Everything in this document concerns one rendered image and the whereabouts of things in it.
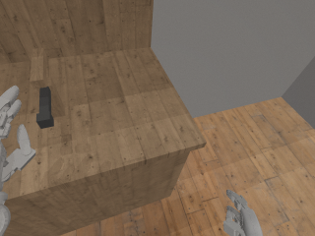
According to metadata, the left robot hand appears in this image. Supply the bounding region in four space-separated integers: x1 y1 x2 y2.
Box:
0 86 36 192

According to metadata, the tap lever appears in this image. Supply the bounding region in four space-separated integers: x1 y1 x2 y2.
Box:
36 87 54 129

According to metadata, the robot left forearm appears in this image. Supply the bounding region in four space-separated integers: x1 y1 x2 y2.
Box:
0 191 11 236

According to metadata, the right robot hand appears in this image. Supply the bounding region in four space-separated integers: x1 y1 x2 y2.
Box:
223 189 263 236

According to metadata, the counter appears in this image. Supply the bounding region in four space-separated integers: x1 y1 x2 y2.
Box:
0 0 207 236

